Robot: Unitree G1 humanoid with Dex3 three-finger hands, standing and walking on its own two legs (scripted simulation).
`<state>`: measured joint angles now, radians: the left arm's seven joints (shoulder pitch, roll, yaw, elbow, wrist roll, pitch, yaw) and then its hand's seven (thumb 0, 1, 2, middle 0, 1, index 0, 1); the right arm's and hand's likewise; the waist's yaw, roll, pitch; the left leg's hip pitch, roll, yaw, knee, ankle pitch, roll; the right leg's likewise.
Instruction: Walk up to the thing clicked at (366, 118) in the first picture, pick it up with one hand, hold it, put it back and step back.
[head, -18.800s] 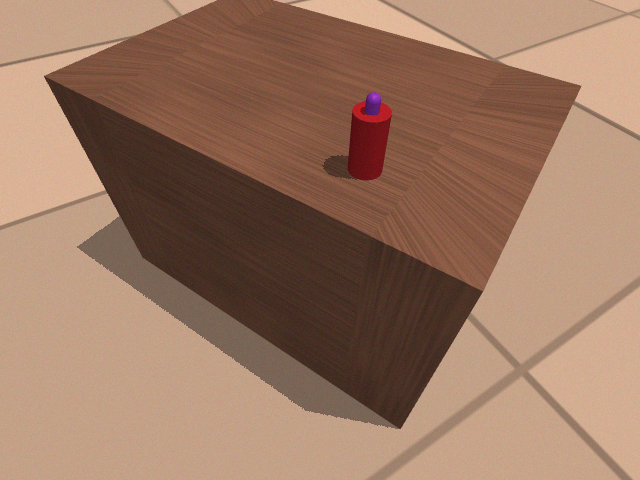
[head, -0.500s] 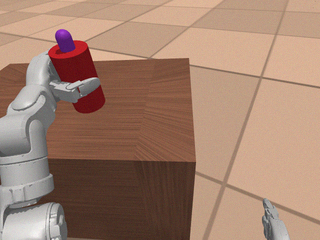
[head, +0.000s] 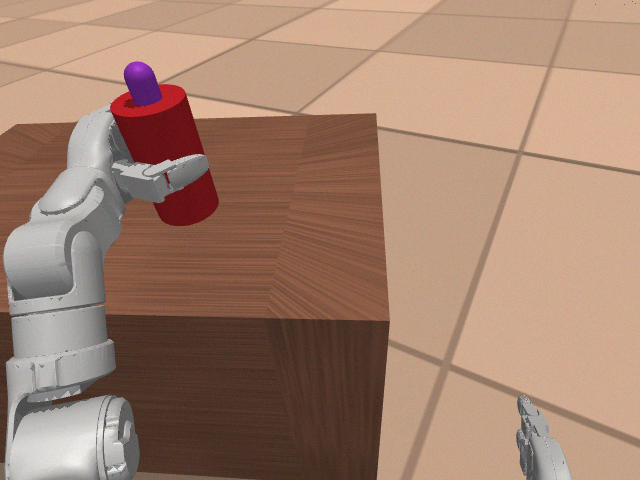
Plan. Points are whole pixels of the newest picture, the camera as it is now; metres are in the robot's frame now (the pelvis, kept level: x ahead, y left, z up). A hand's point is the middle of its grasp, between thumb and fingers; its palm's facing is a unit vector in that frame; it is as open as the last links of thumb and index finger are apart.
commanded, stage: crouch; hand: left
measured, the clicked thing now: (165, 144) +0.36 +0.16 +0.30
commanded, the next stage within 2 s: lower in 1.26 s
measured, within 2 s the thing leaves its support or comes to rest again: neither
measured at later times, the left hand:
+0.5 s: hand (190, 176) +0.44 +0.18 +0.21, palm faces +0.14 -0.99 +0.01, open 10.0 cm
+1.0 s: hand (194, 179) +0.47 +0.19 +0.18, palm faces +0.15 -0.99 +0.01, open 10.0 cm
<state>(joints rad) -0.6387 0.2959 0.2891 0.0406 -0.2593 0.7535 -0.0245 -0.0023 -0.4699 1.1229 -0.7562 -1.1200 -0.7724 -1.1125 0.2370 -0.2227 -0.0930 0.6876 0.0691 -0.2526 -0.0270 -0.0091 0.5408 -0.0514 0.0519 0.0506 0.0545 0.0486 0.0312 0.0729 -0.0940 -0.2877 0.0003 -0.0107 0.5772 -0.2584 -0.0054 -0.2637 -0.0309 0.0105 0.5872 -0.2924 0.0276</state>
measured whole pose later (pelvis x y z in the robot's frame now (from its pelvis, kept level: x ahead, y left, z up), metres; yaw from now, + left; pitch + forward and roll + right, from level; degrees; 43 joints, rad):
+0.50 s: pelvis +0.00 +0.00 +0.00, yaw -1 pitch +3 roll +0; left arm -0.75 0.37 0.29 0.62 -0.17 0.27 -0.04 0.00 -0.47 1.13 -0.76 -1.12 -0.77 -1.11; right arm 0.22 -0.22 -0.07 0.72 0.04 -0.32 -0.06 -0.01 0.56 -0.05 0.05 0.05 0.06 0.05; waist -0.03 0.03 -0.07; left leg -0.38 0.02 0.00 0.59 -0.26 -0.01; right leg -0.36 -0.02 0.03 0.59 -0.28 0.03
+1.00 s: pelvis +0.02 +0.00 +0.00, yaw -1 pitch +5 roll +0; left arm -0.76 0.37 0.30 0.77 -0.16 0.07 -0.05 0.00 -0.47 1.14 -0.75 -1.12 -0.77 -1.11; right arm 0.22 -0.21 -0.06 0.64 0.04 -0.22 -0.05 -0.01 0.54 -0.05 0.05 0.05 0.06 0.05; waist -0.05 0.03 -0.07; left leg -0.38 0.02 0.01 0.57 -0.27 0.00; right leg -0.35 -0.01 0.03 0.54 -0.28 0.03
